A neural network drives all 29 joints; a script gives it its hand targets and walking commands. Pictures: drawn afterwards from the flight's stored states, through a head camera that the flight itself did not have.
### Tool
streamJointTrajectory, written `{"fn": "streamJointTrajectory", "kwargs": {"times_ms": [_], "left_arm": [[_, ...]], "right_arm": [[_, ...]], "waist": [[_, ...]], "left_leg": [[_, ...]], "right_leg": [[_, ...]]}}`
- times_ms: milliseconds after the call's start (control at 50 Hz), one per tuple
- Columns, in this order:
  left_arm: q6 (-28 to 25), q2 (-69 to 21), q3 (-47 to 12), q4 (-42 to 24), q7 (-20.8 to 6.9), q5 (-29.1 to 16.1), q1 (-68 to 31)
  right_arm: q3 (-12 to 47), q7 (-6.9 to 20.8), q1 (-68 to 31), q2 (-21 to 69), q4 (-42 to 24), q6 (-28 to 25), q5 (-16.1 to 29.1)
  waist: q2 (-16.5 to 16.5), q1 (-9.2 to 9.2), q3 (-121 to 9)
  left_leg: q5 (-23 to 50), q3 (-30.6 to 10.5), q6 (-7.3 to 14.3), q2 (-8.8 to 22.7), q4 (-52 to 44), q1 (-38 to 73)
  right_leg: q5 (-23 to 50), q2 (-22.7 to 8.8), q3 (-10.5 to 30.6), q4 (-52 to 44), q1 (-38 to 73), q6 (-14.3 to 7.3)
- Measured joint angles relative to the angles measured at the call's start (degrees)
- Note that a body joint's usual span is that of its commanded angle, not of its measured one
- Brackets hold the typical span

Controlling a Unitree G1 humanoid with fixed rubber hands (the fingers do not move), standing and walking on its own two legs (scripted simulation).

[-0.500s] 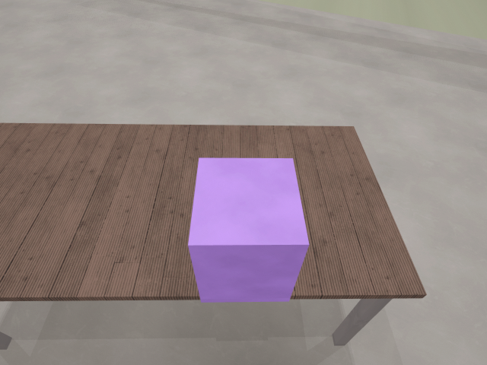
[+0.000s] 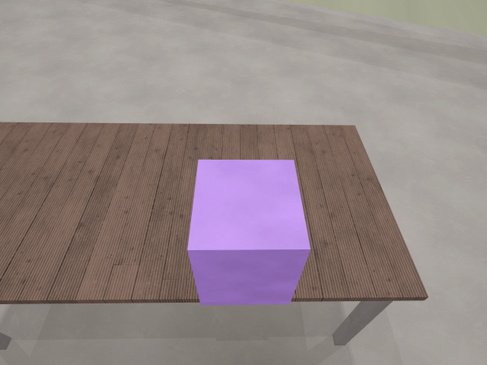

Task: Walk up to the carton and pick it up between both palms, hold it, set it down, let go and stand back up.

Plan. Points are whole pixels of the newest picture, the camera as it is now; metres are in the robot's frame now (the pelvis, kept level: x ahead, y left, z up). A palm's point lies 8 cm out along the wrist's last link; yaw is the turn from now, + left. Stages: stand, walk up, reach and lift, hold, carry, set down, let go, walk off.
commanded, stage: stand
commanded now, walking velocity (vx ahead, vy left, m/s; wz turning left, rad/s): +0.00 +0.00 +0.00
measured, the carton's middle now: (245, 234) +0.40 -0.01 -0.08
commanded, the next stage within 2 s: none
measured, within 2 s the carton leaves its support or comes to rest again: neither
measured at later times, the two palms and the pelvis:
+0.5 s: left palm out of the picture +0.00 +0.23 -0.14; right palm out of the picture -0.01 -0.23 -0.14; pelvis +0.01 +0.00 +0.00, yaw +0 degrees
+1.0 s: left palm out of the picture +0.00 +0.23 -0.14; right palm out of the picture -0.01 -0.23 -0.14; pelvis +0.01 +0.00 +0.00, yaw +0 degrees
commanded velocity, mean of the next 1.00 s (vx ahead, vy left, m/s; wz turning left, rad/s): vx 0.00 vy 0.00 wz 0.00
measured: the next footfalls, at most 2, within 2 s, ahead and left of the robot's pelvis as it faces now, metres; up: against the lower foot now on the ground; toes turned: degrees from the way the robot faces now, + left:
none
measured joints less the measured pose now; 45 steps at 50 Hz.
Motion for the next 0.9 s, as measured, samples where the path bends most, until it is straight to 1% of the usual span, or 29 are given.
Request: {"fn": "streamJointTrajectory", "kwargs": {"times_ms": [900], "left_arm": [[-0.1,-1.0,0.1,2.7,0.2,-0.2,-0.8]], "right_arm": [[-0.2,-0.4,-0.4,0.9,2.0,-0.3,0.0]], "waist": [[0.2,0.00,0.5]], "left_leg": [[0.0,-0.1,-0.4,0.4,-1.1,1.2]], "right_leg": [[0.0,0.1,-0.3,-1.0,1.1,-0.2]]}}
